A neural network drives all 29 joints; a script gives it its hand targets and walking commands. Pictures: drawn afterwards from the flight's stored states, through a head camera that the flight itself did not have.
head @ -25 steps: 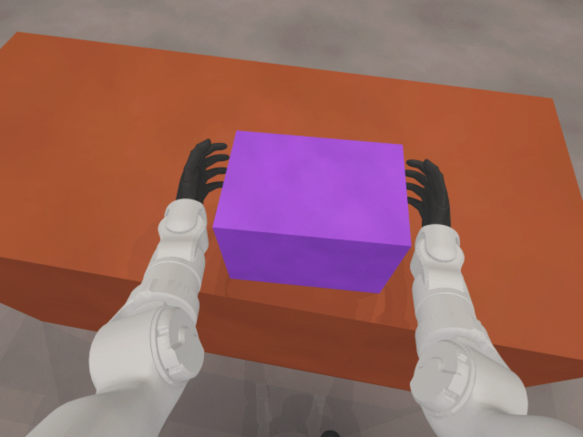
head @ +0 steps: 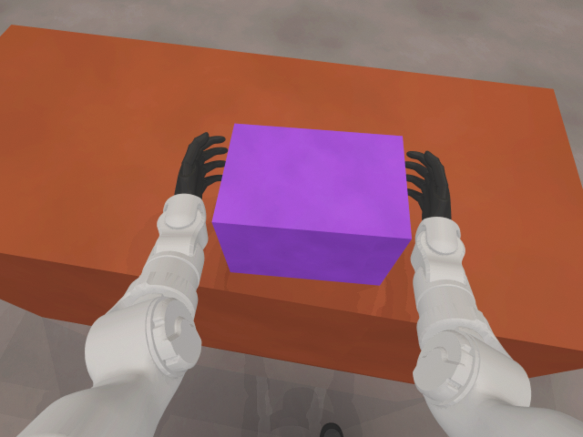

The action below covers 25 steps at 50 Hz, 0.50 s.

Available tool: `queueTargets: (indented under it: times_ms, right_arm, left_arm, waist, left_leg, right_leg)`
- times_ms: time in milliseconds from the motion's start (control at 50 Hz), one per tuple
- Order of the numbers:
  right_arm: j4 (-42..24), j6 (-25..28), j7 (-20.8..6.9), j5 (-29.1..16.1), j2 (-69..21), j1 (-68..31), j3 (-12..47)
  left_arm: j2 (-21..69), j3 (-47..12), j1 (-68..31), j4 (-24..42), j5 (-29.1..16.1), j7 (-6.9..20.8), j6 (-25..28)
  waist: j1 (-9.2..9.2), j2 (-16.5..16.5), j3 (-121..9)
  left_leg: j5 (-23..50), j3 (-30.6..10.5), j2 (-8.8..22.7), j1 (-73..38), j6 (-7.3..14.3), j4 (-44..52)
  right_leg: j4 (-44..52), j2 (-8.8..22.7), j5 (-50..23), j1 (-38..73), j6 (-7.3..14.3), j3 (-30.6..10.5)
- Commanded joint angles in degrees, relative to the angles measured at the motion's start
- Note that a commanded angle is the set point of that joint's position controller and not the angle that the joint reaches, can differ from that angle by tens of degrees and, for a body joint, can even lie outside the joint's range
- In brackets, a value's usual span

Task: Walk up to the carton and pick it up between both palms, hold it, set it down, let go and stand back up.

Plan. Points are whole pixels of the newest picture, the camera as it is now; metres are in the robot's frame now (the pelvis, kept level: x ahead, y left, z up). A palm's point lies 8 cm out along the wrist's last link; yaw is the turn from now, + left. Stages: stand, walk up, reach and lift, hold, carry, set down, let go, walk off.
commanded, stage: set down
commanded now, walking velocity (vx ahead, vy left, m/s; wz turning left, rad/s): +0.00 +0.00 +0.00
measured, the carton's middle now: (310, 208) +0.44 -0.04 -0.03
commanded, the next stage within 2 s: none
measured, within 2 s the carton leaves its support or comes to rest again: neither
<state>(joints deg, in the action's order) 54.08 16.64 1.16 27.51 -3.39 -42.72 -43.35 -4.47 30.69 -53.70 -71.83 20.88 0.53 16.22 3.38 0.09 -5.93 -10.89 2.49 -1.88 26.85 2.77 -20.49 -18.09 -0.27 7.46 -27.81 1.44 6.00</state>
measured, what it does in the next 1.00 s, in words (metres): stands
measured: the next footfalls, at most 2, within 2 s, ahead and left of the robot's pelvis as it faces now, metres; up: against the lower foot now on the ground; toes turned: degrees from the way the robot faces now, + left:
none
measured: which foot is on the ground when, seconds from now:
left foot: down 0.00-1.00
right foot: down 0.00-1.00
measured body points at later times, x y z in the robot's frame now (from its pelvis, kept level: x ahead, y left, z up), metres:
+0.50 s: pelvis -0.01 +0.00 +0.00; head +0.09 +0.01 +0.43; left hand +0.46 +0.13 +0.04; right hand +0.41 -0.21 +0.03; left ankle -0.03 +0.08 -0.74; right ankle -0.01 -0.10 -0.74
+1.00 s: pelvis -0.03 -0.01 -0.04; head +0.08 +0.00 +0.40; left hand +0.47 +0.19 +0.03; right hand +0.41 -0.25 +0.02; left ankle -0.03 +0.08 -0.74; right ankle -0.01 -0.10 -0.74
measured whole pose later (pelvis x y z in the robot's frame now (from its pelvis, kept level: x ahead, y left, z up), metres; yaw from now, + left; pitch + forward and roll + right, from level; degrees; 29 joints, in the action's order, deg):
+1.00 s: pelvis -0.03 -0.01 -0.04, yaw -1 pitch +27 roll -1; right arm 85.6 19.8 5.1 -14.3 12.5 -59.0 -3.8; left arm -21.5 -7.2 -69.2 -102.2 -16.3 1.3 23.4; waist 6.0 -1.0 -14.9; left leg -17.3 2.2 0.1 49.8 1.1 -40.6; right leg -36.4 -0.8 13.0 -50.0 2.8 6.8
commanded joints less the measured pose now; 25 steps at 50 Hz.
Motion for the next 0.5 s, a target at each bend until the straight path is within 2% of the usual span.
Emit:
queueTargets:
  times_ms: [0, 100, 200, 280, 320, 380, 400, 480]
  right_arm:
    - [3.7, 1.8, -8.0, 3.8, -22.6, -25.8, 15.0]
    - [3.7, 1.3, -7.6, 3.7, -22.3, -25.4, 14.8]
    - [4.7, 1.4, -7.5, 3.9, -21.5, -25.3, 14.0]
    - [5.5, 1.3, -6.9, 3.5, -18.3, -25.0, 12.7]
    - [5.3, 1.3, -6.0, 3.1, -15.3, -23.6, 12.3]
    - [7.8, 1.0, -4.5, 1.2, -11.4, -22.6, 11.9]
    - [8.3, 0.9, -4.0, 0.6, -10.9, -22.8, 12.3]
    - [10.4, 1.5, -1.5, -4.5, -4.2, -23.1, 14.4]
  left_arm:
    - [20.7, -7.7, -25.3, -0.2, 3.4, 5.4, 2.0]
    - [19.2, -6.8, -25.9, 0.0, 3.1, 5.3, 2.2]
    - [18.3, -6.2, -25.3, -2.1, 3.2, 5.2, 2.4]
    - [14.9, -5.1, -26.2, -1.4, 3.1, 4.7, 2.5]
    - [11.3, -4.2, -25.1, -1.8, 3.0, 3.9, 2.7]
    - [6.5, -3.5, -24.8, -2.8, 2.5, 2.5, 2.6]
    - [5.7, -4.1, -25.5, -2.7, 1.3, 2.3, 2.6]
    - [-1.9, -7.0, -26.4, -4.9, -3.2, 0.3, 3.9]
  waist:
    - [0.38, -2.1, -29.4]
    - [0.39, -1.5, -28.8]
    - [0.5, -1.4, -28.6]
    - [0.86, -1.9, -27.8]
    - [0.41, -1.7, -28.8]
    - [0.47, -2.2, -27.8]
    - [0.99, -1.7, -27.8]
    - [1.09, -2.1, -30.5]
  left_leg:
    - [21.7, -1.1, 4.5, -13.3, -3.9, -1.6]
    - [18.6, -1.0, 4.2, -9.9, -3.4, -1.0]
    - [19.1, -0.8, 4.1, -10.4, -3.4, -2.1]
    - [17.8, -1.2, 4.1, -9.6, -3.4, -2.1]
    - [18.8, -1.0, 4.1, -9.6, -3.3, -2.7]
    - [16.4, -0.8, 4.0, -7.8, -3.1, -2.5]
    - [15.2, -0.8, 3.8, -6.7, -2.9, -2.5]
    - [13.8, -1.0, 3.5, -3.4, -2.7, -3.1]
  right_leg:
    - [-3.8, 1.8, -21.2, 17.6, -2.0, 0.2]
    - [-4.8, 2.1, -21.7, 19.0, -2.3, -0.4]
    - [-4.9, 1.9, -20.8, 16.8, -2.2, -0.3]
    - [-5.3, 2.0, -19.1, 15.4, -2.2, -0.3]
    - [-5.5, 2.0, -19.8, 15.4, -2.2, -0.6]
    - [-5.5, 2.0, -18.0, 15.4, -1.8, -1.3]
    - [-5.5, 2.0, -17.2, 15.0, -2.0, -1.5]
    - [-6.6, 2.0, -18.1, 14.8, -1.8, -2.5]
